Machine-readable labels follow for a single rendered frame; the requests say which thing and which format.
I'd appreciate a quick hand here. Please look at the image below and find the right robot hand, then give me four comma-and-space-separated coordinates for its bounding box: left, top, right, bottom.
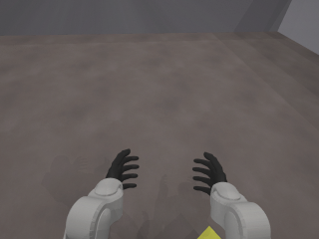
192, 152, 227, 196

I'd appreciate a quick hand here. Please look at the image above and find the left robot hand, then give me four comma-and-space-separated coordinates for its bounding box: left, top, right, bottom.
106, 148, 139, 190

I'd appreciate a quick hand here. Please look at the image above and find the robot right forearm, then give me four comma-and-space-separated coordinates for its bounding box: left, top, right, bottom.
210, 181, 271, 239

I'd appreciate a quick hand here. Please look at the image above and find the carton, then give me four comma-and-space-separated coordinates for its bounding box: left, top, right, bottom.
197, 226, 221, 239

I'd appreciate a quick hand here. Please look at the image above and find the robot left forearm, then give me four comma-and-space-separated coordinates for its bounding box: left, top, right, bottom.
63, 177, 124, 239

